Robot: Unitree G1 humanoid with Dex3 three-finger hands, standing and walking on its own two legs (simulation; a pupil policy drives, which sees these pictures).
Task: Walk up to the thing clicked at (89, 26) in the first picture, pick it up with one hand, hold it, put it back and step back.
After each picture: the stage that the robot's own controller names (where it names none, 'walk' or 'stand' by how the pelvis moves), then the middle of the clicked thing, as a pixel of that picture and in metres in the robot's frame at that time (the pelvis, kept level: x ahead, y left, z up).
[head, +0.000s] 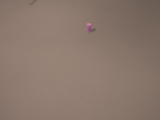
stand; (88, 27) +1.78 +0.01 -0.72
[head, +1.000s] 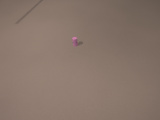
walk; (75, 41) +1.62 +0.32 -0.70
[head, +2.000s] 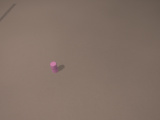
walk; (54, 67) +1.04 +0.46 -0.71
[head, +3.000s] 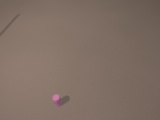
walk; (57, 100) +0.67 +0.36 -0.72
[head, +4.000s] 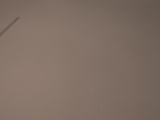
walk; out of the picture +0.44 +0.26 -0.71
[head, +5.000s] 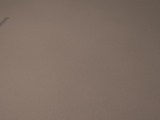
stand; out of the picture +0.35 +0.27 -0.72
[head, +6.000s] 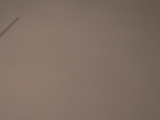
stand; out of the picture +0.36 +0.26 -0.72
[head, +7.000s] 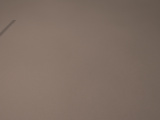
stand; out of the picture +0.36 +0.29 -0.72
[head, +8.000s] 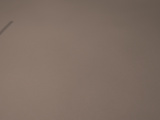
stand; out of the picture +0.35 +0.29 -0.73
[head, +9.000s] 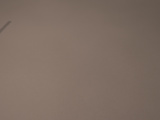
stand; out of the picture +0.34 +0.29 -0.73
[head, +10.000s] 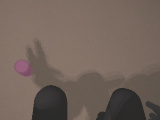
go down; (24, 68) +0.41 +0.30 -0.38
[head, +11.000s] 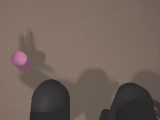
go down; (22, 62) +0.42 +0.31 -0.31
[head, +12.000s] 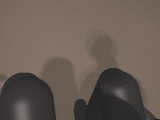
close in; out of the picture +0.40 +0.34 -0.22
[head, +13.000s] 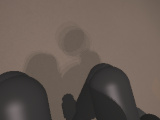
close; out of the picture +0.40 +0.32 -0.22
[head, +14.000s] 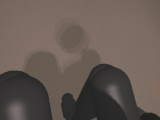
lift; out of the picture +0.38 +0.32 -0.22
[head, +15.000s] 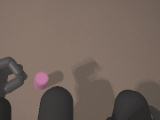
lift; (40, 81) +0.39 +0.25 -0.34
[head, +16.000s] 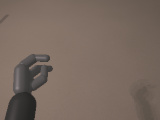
go down; out of the picture +0.31 +0.25 -0.66
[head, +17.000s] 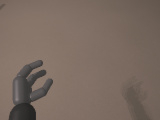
stand; out of the picture +0.33 +0.24 -0.67
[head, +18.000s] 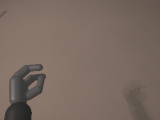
stand; out of the picture +0.32 +0.25 -0.67
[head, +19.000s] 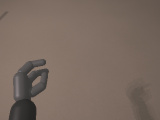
stand; out of the picture +0.32 +0.25 -0.67
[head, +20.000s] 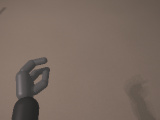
hold; out of the picture +0.32 +0.25 -0.67
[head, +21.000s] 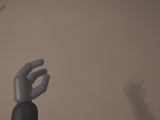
stand; out of the picture +0.33 +0.25 -0.67
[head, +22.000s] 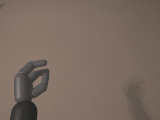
stand; out of the picture +0.32 +0.24 -0.66
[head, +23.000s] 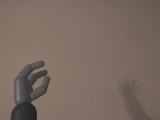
stand; out of the picture +0.33 +0.25 -0.66
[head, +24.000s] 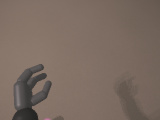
stand; out of the picture +0.33 +0.25 -0.64
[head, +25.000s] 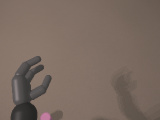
stand; (46, 119) +0.34 +0.25 -0.60
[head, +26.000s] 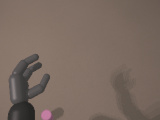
stand; (47, 116) +0.34 +0.25 -0.60
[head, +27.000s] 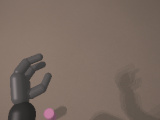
close; (50, 115) +0.35 +0.25 -0.58
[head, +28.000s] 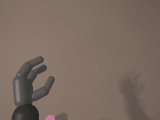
stand; out of the picture +0.34 +0.24 -0.60
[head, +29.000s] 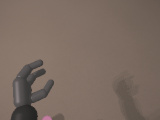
stand; out of the picture +0.34 +0.24 -0.61
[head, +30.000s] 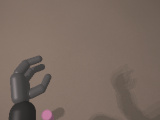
close; (48, 116) +0.34 +0.24 -0.59
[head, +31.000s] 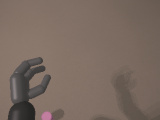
close; (47, 118) +0.34 +0.25 -0.60
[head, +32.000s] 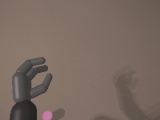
close; (48, 117) +0.34 +0.24 -0.59
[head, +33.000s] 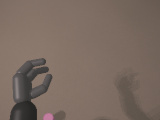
close; out of the picture +0.34 +0.25 -0.60
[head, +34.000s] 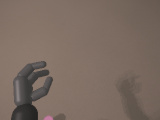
close; out of the picture +0.34 +0.25 -0.61
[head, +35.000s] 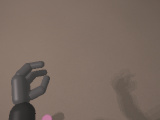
close; out of the picture +0.34 +0.24 -0.61
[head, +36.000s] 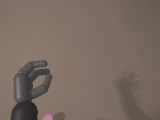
close; out of the picture +0.34 +0.24 -0.61
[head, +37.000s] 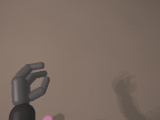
close; out of the picture +0.34 +0.24 -0.61
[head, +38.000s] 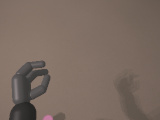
close; out of the picture +0.34 +0.25 -0.61
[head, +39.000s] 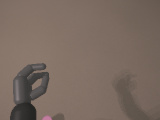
close; out of the picture +0.34 +0.25 -0.61
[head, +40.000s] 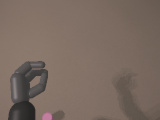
close; (48, 119) +0.34 +0.25 -0.60
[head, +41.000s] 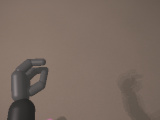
close; out of the picture +0.33 +0.24 -0.62
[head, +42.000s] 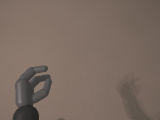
close; out of the picture +0.34 +0.25 -0.62
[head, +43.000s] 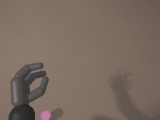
close; (47, 117) +0.34 +0.24 -0.60
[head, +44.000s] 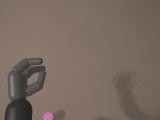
close; (49, 119) +0.34 +0.24 -0.60
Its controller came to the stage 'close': yes
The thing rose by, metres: 0.01
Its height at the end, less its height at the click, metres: +0.00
